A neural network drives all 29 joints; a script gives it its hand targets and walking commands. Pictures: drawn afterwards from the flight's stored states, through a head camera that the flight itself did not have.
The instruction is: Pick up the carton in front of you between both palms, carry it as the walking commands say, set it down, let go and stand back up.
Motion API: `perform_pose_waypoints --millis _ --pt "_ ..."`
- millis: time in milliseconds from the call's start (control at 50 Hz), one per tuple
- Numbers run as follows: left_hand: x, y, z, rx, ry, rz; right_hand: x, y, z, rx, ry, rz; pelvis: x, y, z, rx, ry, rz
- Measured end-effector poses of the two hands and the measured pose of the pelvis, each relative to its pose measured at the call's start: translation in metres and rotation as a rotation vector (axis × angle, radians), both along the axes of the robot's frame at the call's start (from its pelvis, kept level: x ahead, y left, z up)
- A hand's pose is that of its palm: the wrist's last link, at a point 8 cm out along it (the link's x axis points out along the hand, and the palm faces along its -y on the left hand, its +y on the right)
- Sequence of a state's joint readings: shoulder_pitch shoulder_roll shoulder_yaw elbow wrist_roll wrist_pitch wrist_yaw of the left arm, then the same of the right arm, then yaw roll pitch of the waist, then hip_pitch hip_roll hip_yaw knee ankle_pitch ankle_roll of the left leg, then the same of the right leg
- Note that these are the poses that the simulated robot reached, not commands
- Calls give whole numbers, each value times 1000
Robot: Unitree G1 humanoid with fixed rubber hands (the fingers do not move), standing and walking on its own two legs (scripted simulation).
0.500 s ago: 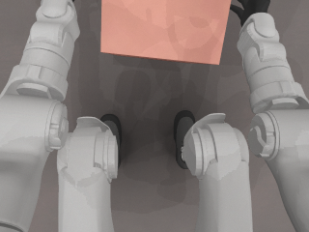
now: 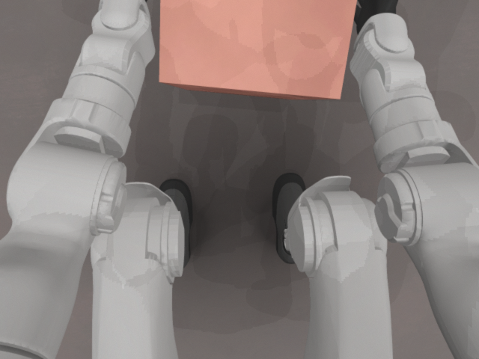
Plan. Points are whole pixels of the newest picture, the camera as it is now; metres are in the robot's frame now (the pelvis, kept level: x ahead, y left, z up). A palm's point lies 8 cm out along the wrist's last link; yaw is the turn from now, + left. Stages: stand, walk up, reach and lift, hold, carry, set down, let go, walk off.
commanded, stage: reach and lift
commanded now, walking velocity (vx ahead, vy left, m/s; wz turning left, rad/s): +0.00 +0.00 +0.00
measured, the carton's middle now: (250, 23) +0.53 -0.03 -0.25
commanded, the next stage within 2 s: none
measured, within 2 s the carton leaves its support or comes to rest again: leaves its support in 0.28 s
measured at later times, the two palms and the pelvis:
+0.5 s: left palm out of the picture +0.54 +0.12 -0.09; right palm out of the picture +0.52 -0.18 -0.08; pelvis +0.01 +0.00 +0.01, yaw +0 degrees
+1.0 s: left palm out of the picture +0.50 +0.12 +0.08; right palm out of the picture +0.48 -0.18 +0.08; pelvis +0.01 +0.00 +0.14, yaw +0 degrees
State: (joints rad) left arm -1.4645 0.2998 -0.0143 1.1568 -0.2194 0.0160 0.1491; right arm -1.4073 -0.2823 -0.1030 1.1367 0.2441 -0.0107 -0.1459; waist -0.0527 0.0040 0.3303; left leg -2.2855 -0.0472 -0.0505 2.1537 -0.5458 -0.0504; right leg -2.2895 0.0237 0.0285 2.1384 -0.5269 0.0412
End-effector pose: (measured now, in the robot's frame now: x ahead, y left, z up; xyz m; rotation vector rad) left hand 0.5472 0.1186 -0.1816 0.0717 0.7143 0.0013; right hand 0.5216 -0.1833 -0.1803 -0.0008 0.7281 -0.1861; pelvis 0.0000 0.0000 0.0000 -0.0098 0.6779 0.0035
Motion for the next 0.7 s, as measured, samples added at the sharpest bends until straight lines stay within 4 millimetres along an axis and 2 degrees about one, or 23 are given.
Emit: perform_pose_waypoints --millis 260,340,400,480,580,700 --pt "6 0 4 7 41 19 5 0 4 4 35 -10 5 4 -9 -6 -19 7" --pt "1 -2 12 -8 25 34 5 -1 16 -4 17 -23 9 3 -10 -3 -8 5" --pt "-1 -3 34 -21 -13 45 3 0 39 11 -25 -52 10 3 -7 -1 4 2" --pt "-7 -2 82 -41 -60 66 -3 1 84 24 -75 -56 9 2 4 4 18 -1" --pt "-21 1 138 -50 -54 86 -17 4 137 37 -71 -57 5 1 31 3 40 -3" --pt "-38 5 182 -34 -12 86 -33 7 179 30 -26 -40 -1 1 69 4 63 -4"
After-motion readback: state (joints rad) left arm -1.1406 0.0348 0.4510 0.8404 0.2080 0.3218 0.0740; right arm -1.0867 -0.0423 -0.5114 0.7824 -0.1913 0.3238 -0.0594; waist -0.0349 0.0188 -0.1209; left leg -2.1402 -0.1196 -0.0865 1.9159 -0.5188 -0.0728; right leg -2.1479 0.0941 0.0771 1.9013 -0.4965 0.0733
